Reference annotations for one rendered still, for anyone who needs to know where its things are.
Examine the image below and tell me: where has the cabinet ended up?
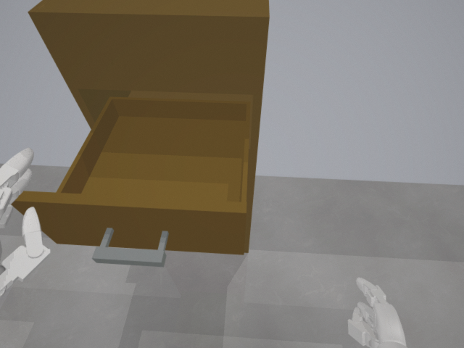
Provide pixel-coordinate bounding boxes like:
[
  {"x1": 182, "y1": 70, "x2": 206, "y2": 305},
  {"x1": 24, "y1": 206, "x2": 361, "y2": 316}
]
[{"x1": 28, "y1": 0, "x2": 270, "y2": 253}]

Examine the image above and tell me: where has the robot left hand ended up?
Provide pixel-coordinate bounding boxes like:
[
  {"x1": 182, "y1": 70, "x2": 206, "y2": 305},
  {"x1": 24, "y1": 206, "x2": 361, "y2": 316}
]
[{"x1": 0, "y1": 148, "x2": 50, "y2": 298}]

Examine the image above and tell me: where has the handle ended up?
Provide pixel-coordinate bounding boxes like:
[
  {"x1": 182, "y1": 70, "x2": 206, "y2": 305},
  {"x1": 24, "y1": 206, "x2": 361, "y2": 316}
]
[{"x1": 92, "y1": 228, "x2": 169, "y2": 267}]

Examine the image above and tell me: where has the drawer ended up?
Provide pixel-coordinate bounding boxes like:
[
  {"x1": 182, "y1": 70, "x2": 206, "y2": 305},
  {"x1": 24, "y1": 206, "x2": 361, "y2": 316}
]
[{"x1": 12, "y1": 96, "x2": 251, "y2": 255}]

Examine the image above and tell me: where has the robot right hand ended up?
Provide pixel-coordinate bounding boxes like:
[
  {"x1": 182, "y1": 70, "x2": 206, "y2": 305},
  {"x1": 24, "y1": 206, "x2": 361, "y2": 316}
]
[{"x1": 348, "y1": 278, "x2": 406, "y2": 348}]

